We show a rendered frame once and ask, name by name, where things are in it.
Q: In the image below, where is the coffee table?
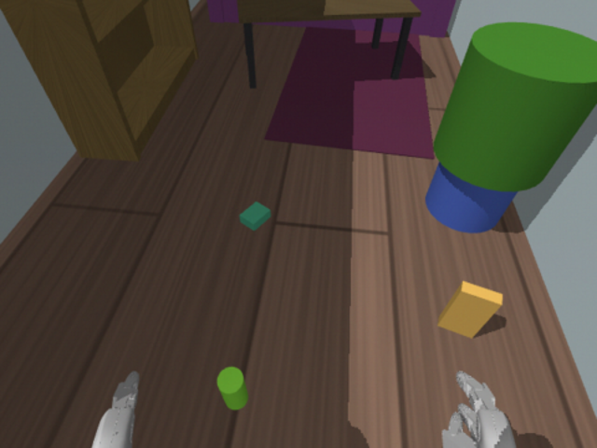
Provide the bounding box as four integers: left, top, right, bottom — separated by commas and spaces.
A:
237, 0, 422, 89

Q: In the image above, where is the potted plant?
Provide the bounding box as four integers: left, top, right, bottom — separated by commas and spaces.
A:
425, 22, 597, 233

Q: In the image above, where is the sofa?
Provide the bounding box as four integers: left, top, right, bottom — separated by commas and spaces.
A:
207, 0, 456, 38

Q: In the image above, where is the left robot hand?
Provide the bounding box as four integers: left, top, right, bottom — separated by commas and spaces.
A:
91, 371, 139, 448

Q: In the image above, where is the right robot hand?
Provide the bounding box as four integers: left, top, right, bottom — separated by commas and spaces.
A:
442, 371, 516, 448

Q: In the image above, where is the bookshelf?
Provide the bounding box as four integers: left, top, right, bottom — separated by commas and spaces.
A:
0, 0, 199, 161

